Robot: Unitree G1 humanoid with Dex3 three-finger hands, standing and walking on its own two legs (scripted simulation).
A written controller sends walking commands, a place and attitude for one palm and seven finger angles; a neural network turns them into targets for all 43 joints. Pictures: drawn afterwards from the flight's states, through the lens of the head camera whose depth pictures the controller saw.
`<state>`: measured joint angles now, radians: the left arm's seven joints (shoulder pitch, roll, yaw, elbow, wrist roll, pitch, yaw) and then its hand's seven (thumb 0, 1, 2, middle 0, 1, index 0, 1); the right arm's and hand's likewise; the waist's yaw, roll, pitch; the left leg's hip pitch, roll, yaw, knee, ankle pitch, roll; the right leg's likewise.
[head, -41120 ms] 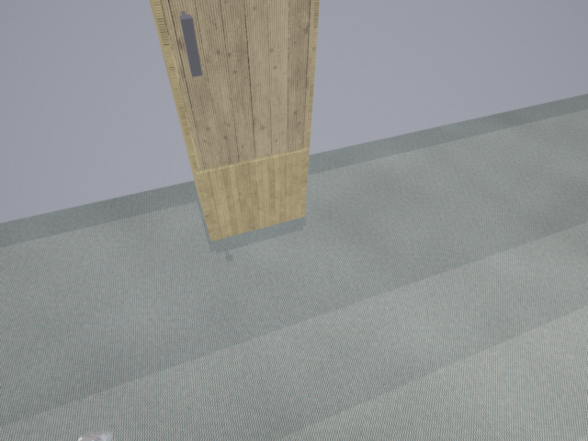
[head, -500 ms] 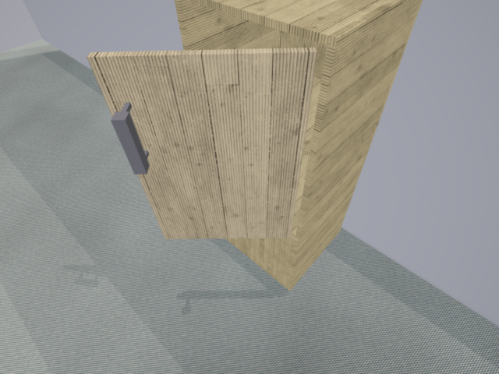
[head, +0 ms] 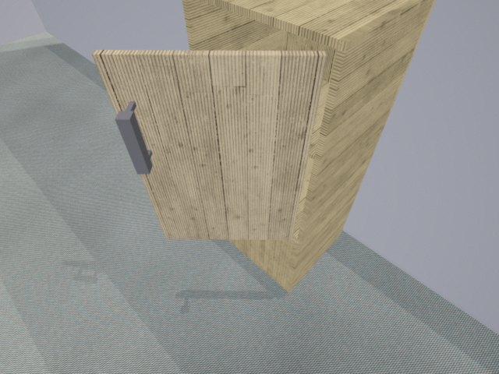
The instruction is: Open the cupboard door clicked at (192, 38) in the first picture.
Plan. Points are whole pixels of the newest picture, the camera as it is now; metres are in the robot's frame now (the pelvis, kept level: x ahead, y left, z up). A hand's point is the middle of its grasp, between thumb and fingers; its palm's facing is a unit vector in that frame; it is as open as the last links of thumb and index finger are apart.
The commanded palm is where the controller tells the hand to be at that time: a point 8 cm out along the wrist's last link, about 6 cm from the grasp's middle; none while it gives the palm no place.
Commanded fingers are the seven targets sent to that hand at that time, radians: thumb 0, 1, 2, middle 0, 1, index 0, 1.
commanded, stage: look again from close up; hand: left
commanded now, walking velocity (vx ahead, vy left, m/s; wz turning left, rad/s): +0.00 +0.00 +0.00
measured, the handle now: (138, 138) +0.53 +0.27 +0.08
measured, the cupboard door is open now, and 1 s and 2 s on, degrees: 42 42 42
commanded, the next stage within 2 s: raise the hand with hooked fingers in 0.22 s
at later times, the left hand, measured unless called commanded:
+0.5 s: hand (131, 334) +0.18 +0.20 -0.03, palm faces +0.26 -0.96 -0.10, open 7.5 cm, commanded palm +0.11 +0.24 -0.06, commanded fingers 0.00 0.67 0.80 -0.22 -0.45 -0.22 -0.45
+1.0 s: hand (112, 326) +0.19 +0.23 -0.01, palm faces +0.03 -1.00 -0.07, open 10.2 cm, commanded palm +0.15 +0.29 +0.00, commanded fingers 0.00 0.08 0.55 -0.26 -0.82 -0.26 -0.82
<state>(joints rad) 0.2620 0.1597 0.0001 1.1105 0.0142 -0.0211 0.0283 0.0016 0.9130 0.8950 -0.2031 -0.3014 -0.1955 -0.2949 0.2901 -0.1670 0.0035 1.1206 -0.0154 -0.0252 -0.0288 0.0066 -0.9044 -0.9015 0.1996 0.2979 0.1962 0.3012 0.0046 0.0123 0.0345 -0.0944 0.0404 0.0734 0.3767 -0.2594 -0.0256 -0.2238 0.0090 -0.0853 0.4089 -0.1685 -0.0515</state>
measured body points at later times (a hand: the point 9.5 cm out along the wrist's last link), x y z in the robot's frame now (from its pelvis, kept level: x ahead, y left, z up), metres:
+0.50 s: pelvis -0.01 +0.01 -0.01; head +0.00 -0.01 +0.44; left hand +0.17 +0.25 -0.02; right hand +0.10 -0.23 -0.14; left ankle -0.04 +0.13 -0.74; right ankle +0.04 -0.08 -0.74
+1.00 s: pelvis -0.02 +0.02 -0.07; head +0.04 +0.03 +0.38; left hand +0.18 +0.28 +0.00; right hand +0.19 -0.17 -0.15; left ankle -0.04 +0.13 -0.74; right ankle +0.04 -0.08 -0.74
